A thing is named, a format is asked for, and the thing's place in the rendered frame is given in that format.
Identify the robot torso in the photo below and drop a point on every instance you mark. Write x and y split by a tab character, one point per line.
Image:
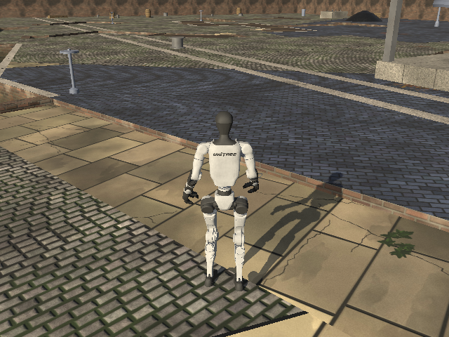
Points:
224	163

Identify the robot left hand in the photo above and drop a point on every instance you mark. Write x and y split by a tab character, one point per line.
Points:
185	197

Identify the robot right hand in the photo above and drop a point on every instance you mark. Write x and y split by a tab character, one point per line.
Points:
251	190

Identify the left robot foot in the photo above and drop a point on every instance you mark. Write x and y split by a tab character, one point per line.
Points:
209	280

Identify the left robot upper arm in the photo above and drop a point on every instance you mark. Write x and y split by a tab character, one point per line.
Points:
201	150

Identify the left robot forearm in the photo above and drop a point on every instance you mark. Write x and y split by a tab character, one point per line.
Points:
190	184

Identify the right robot upper arm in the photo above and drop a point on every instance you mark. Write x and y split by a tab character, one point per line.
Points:
249	159

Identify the right robot forearm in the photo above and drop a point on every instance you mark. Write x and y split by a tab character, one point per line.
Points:
254	181

